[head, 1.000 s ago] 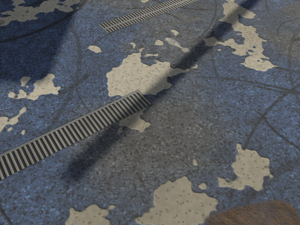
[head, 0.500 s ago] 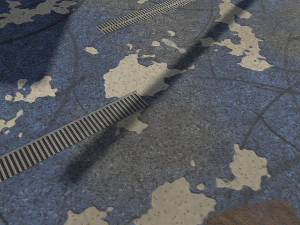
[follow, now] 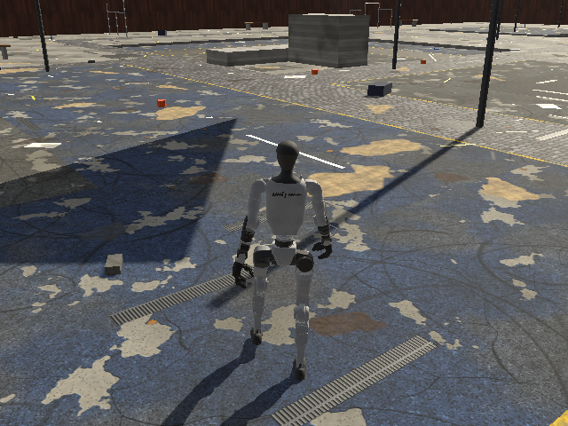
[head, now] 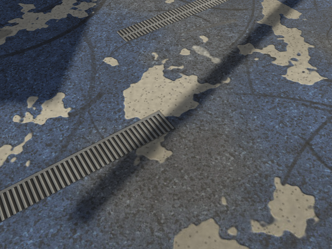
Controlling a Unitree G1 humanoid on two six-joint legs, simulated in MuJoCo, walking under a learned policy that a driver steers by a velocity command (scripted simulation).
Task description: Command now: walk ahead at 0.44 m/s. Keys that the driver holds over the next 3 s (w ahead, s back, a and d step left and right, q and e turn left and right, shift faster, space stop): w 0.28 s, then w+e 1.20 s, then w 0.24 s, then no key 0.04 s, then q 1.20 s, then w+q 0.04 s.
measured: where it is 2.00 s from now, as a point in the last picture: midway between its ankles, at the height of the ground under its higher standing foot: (257, 139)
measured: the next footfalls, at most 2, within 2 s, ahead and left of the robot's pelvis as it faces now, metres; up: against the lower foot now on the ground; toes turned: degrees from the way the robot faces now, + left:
left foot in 0.18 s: +0.30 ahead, +0.14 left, +0.00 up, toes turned +2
right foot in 0.72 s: +0.58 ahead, -0.12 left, +0.00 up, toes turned -14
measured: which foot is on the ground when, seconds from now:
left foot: up 0.00-0.16, down 0.18-0.74, up 0.76-1.00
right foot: down 0.00-0.20, up 0.22-0.70, down 0.72-1.00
